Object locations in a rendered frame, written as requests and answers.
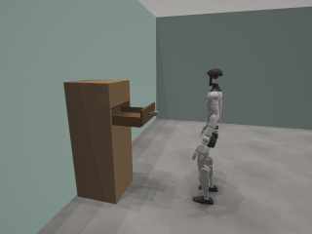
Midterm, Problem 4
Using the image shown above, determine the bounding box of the right robot hand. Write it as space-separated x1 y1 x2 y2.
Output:
200 125 208 137

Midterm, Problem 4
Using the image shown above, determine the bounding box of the drawer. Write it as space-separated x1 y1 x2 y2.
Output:
111 102 155 128

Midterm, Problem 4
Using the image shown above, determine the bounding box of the cabinet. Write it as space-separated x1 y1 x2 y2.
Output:
63 79 134 205

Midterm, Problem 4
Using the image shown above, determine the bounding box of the left robot hand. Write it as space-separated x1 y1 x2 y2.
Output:
192 142 207 163

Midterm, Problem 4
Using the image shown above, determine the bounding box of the left robot upper arm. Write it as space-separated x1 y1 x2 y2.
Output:
209 92 219 122

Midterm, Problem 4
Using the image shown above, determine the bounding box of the robot right foot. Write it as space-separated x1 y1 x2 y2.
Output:
198 185 218 192

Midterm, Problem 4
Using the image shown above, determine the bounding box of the handle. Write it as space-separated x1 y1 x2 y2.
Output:
149 111 159 116

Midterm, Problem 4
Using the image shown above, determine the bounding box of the left robot forearm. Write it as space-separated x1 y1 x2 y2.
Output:
201 115 217 145

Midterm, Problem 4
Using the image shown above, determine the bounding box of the robot right thigh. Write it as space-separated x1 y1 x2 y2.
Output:
204 134 214 166

